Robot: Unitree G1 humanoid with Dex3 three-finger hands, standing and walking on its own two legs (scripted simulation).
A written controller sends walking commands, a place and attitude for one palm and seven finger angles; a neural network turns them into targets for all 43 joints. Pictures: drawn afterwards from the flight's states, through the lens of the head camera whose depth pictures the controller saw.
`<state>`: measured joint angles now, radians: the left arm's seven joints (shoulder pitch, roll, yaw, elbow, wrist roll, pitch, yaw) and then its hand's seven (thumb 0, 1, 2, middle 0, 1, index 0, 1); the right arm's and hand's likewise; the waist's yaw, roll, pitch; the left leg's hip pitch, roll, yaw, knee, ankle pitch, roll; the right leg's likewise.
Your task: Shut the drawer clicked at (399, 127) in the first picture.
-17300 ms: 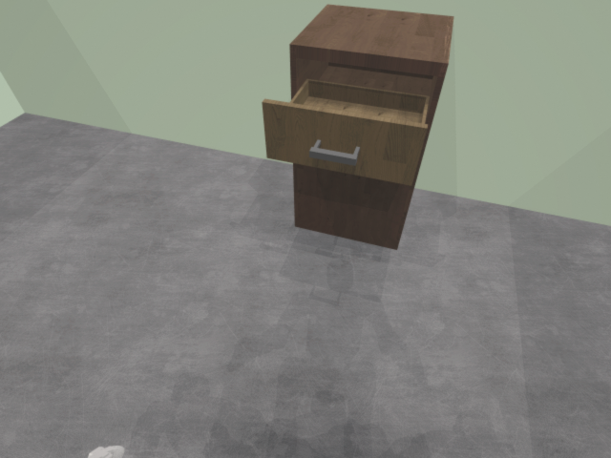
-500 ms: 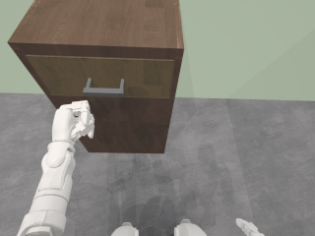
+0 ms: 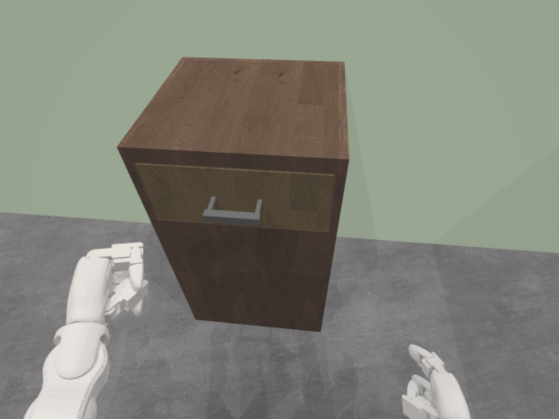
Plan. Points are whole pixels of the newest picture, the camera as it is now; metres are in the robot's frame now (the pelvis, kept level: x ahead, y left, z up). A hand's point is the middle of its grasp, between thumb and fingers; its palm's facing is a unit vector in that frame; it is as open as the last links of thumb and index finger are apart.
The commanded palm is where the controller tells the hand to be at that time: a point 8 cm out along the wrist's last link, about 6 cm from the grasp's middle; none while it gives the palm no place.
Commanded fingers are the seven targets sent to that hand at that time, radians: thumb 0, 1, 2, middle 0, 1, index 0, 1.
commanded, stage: draw the hand back to the body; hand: left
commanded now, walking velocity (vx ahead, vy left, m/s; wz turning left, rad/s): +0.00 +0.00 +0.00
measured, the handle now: (233, 210) +0.55 +0.16 -0.08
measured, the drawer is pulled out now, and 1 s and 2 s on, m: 0.00 0.00 0.00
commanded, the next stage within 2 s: step back with the hand held close in 0.54 s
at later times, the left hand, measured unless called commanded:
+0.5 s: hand (64, 318) +0.17 +0.22 +0.18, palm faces +0.41 -0.81 -0.41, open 3.3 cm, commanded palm +0.13 +0.26 +0.19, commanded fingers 0.00 0.90 0.90 -1.40 -1.60 -1.40 -1.60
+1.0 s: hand (73, 336) +0.17 +0.22 +0.15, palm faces +0.26 -0.82 -0.50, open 3.3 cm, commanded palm +0.10 +0.27 +0.19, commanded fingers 0.00 0.90 0.90 -1.40 -1.60 -1.40 -1.60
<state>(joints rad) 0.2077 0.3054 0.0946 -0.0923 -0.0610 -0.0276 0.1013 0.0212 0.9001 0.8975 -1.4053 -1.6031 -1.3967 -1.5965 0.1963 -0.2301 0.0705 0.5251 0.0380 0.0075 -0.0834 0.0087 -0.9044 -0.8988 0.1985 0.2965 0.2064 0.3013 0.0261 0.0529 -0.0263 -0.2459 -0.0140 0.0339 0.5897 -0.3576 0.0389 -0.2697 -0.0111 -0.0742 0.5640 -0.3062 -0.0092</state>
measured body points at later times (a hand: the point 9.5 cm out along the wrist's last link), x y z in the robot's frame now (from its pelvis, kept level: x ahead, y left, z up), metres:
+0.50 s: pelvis +0.00 -0.02 +0.01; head -0.03 -0.05 +0.46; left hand +0.14 +0.26 +0.20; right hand +0.19 -0.24 -0.07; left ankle -0.03 +0.09 -0.73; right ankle -0.01 -0.11 -0.73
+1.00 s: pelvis -0.03 +0.00 +0.01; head -0.01 -0.02 +0.46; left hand +0.15 +0.27 +0.18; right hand +0.13 -0.26 -0.08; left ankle -0.03 +0.09 -0.73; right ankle -0.01 -0.11 -0.73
